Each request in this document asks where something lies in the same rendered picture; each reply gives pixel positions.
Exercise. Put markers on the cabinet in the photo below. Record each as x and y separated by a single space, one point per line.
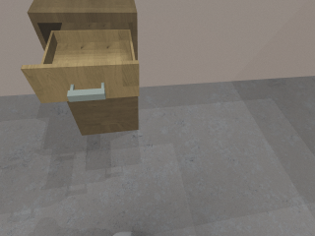
110 115

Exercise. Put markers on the handle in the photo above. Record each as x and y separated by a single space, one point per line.
88 94

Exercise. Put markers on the drawer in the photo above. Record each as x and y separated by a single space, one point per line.
85 58

